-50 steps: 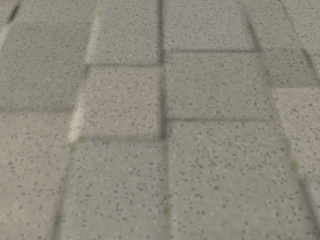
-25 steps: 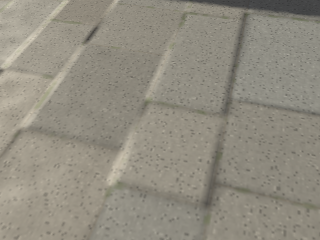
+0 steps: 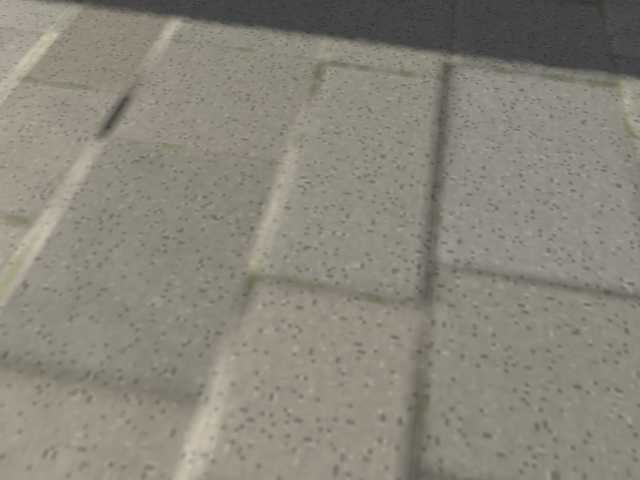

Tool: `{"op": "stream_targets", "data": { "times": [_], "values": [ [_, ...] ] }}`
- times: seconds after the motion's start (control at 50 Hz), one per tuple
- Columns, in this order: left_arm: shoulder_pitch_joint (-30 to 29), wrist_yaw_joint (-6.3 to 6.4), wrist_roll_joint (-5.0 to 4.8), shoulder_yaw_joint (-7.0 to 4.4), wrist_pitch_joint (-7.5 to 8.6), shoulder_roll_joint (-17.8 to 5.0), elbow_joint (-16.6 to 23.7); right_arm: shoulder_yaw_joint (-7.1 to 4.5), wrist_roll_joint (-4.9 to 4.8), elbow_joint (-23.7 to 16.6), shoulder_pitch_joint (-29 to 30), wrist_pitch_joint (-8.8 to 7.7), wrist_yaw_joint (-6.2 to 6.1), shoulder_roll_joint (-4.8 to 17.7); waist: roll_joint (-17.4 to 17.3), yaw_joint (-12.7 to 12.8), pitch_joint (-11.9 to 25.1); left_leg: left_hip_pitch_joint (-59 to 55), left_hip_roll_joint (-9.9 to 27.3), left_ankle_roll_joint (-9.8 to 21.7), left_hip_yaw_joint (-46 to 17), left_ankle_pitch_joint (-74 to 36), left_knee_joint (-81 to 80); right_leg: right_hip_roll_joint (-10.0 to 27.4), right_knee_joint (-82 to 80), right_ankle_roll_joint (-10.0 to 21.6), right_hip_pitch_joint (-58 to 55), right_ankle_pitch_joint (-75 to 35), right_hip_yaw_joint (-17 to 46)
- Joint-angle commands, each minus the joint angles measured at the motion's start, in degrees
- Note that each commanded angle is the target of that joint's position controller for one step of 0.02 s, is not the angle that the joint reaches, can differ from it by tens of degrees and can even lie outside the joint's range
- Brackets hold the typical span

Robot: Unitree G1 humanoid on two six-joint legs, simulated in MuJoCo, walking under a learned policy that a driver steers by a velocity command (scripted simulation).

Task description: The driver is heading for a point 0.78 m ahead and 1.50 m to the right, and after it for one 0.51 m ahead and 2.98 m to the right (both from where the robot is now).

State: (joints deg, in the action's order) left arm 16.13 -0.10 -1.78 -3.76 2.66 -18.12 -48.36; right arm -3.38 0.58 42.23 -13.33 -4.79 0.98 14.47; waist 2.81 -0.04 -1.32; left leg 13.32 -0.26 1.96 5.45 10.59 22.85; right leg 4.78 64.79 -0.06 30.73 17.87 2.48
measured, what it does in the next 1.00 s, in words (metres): walks ahead, turning right: right foot, then left foot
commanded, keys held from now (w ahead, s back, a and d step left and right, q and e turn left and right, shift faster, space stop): w+e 1.00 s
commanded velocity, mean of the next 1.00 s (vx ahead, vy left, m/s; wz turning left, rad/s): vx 0.50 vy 0.00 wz -0.55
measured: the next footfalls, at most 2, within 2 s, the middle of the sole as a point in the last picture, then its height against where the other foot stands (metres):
right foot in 0.34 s outside the picture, level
left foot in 0.82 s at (354, 403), level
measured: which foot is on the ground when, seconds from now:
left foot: down 0.00-0.34, up 0.36-0.80, down 0.82-1.00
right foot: up 0.00-0.32, down 0.34-0.82, up 0.84-1.00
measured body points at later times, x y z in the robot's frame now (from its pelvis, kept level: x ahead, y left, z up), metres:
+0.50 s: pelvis +0.26 -0.09 -0.01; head +0.30 -0.11 +0.44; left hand +0.45 +0.15 -0.11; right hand +0.31 -0.39 -0.12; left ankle +0.26 +0.09 -0.65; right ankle +0.28 -0.16 -0.74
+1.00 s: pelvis +0.54 -0.13 +0.00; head +0.57 -0.14 +0.45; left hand +0.80 +0.04 -0.11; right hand +0.48 -0.42 -0.10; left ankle +0.62 -0.05 -0.74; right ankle +0.44 -0.23 -0.66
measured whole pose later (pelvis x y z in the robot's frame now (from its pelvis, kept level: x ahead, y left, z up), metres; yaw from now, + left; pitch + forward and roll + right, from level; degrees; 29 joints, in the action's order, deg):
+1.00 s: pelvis +0.54 -0.13 +0.00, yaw -36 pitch +1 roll +2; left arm 16.4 0.4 -1.6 -4.4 0.8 -18.1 -39.8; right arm -3.5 0.5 43.9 -12.5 -5.6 0.5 15.0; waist 2.9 -0.8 -1.4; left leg 14.0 -1.4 1.4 3.6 10.8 23.8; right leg 1.9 66.7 0.6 30.2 19.8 3.6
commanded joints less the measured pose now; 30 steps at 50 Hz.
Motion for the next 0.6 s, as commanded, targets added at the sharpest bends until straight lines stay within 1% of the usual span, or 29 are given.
{"op": "stream_targets", "data": {
  "times": [0.02,0.04,0.08,0.12,0.14,0.2,0.24,0.26,0.28,0.3,0.32,0.34,0.36,0.38,0.4,0.42,0.44,0.46,0.48,0.52,0.56,0.6],
  "values": [
    [0.97,0.11,0.19,-0.77,-0.83,-1.60,3.74,-1.94,0.38,-1.93,2.06,-1.96,-0.38,6.33,-7.91,1.06,0.40,-4.53,15.69,9.16,-10.15,-9.66,-15.21,3.44,-1.06,-0.78,7.51,-6.36,3.61],
    [-0.34,0.06,0.30,-0.77,-0.96,-1.45,4.33,-2.16,0.52,-1.30,1.63,-2.02,-0.64,6.79,-7.06,0.95,-0.09,-5.16,15.69,9.19,-8.20,-11.24,-15.47,3.40,-3.49,-1.01,8.77,-8.78,3.95],
    [-3.04,-0.55,0.49,-0.52,-0.81,-0.86,5.33,-2.45,0.42,-0.28,0.88,-1.87,-1.10,7.67,-6.32,0.31,-0.83,-6.24,14.96,8.60,-4.05,-12.79,-15.87,3.04,-10.39,-0.98,9.02,-14.86,3.33],
    [-6.82,-1.40,0.60,-0.09,-0.57,-0.20,6.49,-2.78,0.18,0.44,0.18,-1.59,-1.48,8.91,-5.76,-0.97,-1.90,-6.63,14.50,7.83,-0.49,-13.09,-16.32,2.47,-17.27,-0.54,7.49,-19.69,1.17],
    [-9.11,-1.79,0.69,0.16,-0.53,0.09,7.34,-2.98,-0.03,0.92,-0.73,-1.39,-1.66,9.55,-5.25,-1.87,-2.62,-7.33,14.93,7.67,0.65,-12.93,-16.54,2.22,-19.83,-0.21,7.23,-20.79,-0.04],
    [-14.07,-2.72,0.65,0.37,-0.64,-0.17,9.85,-3.55,-0.91,2.59,-3.36,-0.48,-1.85,10.93,-4.67,-3.48,-4.34,-12.58,16.54,6.90,2.85,-13.69,-15.37,1.79,-25.30,1.38,8.36,-19.23,-1.85],
    [-15.83,-3.27,0.67,0.17,-0.74,-0.91,11.35,-3.92,-1.56,3.45,-4.29,0.39,-1.85,11.77,-4.98,-3.52,-4.58,-16.68,17.52,6.04,4.09,-18.15,-12.61,0.88,-27.35,2.89,8.59,-15.02,-3.54],
    [-15.64,-3.48,0.70,-0.11,-0.81,-1.48,11.90,-4.12,-1.76,3.59,-4.08,0.82,-1.92,12.47,-5.58,-2.81,-3.87,-17.98,17.65,5.45,4.99,-25.39,-9.91,-0.36,-28.00,3.89,6.77,-12.25,-4.98],
    [-14.28,-3.55,0.73,-0.62,-0.95,-2.42,12.13,-4.36,-1.96,3.53,-3.72,1.25,-2.06,13.43,-6.64,-1.59,-2.04,-18.93,17.55,4.78,5.83,-35.72,-5.80,-2.33,-27.93,5.04,3.27,-9.10,-6.90],
    [-10.26,-3.48,0.63,-1.51,-1.12,-3.89,11.56,-4.53,-2.16,3.40,-3.23,1.79,-2.22,14.17,-7.48,0.94,0.93,-18.95,16.98,4.00,6.76,-45.15,1.10,-4.81,-27.93,6.37,-2.69,-6.43,-8.75],
    [-2.04,-3.10,0.42,-3.08,-1.21,-6.33,9.57,-4.34,-2.43,3.13,-2.25,2.26,-2.36,14.06,-6.69,5.74,5.24,-15.74,14.99,2.37,8.50,-48.23,12.37,-7.75,-31.22,8.29,-14.18,-8.52,-9.83],
    [7.86,-2.05,0.29,-5.29,-1.71,-10.94,6.98,-3.58,-1.56,2.46,-3.10,2.03,-2.63,12.50,-2.90,9.86,10.60,-3.50,12.67,-0.39,8.72,-36.03,28.58,-5.72,-32.75,11.03,-31.88,-10.42,-3.03],
    [7.10,-1.38,-0.40,-6.40,-1.58,-17.93,7.04,-0.87,0.95,-0.90,-7.98,0.67,-1.95,3.86,13.47,3.21,14.04,23.36,1.19,-4.66,5.59,17.18,49.78,9.44,-37.73,21.41,-50.20,-1.84,29.18],
    [8.39,-1.70,0.31,-4.97,-0.52,-14.31,9.34,-0.80,-0.93,-1.36,-3.64,-1.70,-1.25,6.72,6.92,6.44,22.80,29.76,-1.50,-3.95,-9.32,24.47,57.11,14.44,-47.00,24.72,-54.47,5.30,46.12],
    [6.85,-1.93,0.86,-3.91,0.36,-10.64,8.78,-1.63,-3.22,-3.13,2.33,-2.94,-0.74,9.89,3.43,7.60,15.37,34.74,1.34,-2.45,-10.65,19.24,56.70,13.20,-48.58,21.46,-50.53,1.34,38.49],
    [4.01,-1.85,0.63,-3.47,0.85,-9.14,8.93,-1.30,-2.82,-3.35,3.50,-3.66,-0.96,9.25,0.38,5.50,10.31,33.67,3.80,-1.42,-10.42,14.28,52.14,10.69,-48.10,19.49,-42.82,-3.50,31.32],
    [-0.15,-1.68,0.67,-2.88,0.93,-7.11,9.62,-1.57,-1.23,-2.65,3.48,-3.80,-1.41,9.42,-1.69,2.96,6.92,30.05,5.69,-1.59,-10.43,11.11,47.00,8.55,-48.21,17.90,-34.82,-9.53,25.80],
    [-2.80,-1.39,1.36,-2.23,1.00,-5.42,10.75,-2.04,-0.49,-2.24,2.49,-3.28,-1.50,10.09,-0.84,0.81,5.81,25.47,6.92,-1.78,-10.90,8.96,43.98,6.89,-49.32,17.28,-29.06,-14.74,22.18],
    [-3.84,-1.19,1.70,-2.13,1.00,-5.22,11.42,-2.20,-0.24,-2.19,1.86,-2.54,-1.38,10.01,-0.32,-0.28,5.28,22.88,7.04,-2.30,-10.85,7.92,42.00,6.14,-50.56,17.37,-25.69,-17.25,21.02],
    [-3.35,-0.64,1.29,-2.37,1.24,-6.09,11.33,-1.90,0.20,-2.38,1.84,-1.38,-1.35,8.35,-1.00,-0.94,4.19,21.35,6.63,-3.95,-9.61,6.10,36.98,5.10,-51.78,17.69,-21.26,-22.10,17.65],
    [-1.76,0.19,1.06,-2.80,1.21,-7.60,10.76,-1.32,0.37,-3.59,5.49,-0.84,-1.42,6.85,-0.96,-0.11,2.35,21.78,5.60,-5.50,-8.76,-0.02,29.56,3.42,-52.44,16.77,-18.41,-22.82,14.60],
    [-0.41,0.71,0.78,-2.91,0.90,-7.85,10.30,-0.72,0.28,-4.63,9.91,-0.91,-1.13,5.63,0.28,1.59,1.23,19.74,3.96,-6.04,-8.56,-8.56,20.14,0.97,-52.17,14.59,-16.37,-19.14,12.20]
  ]
}}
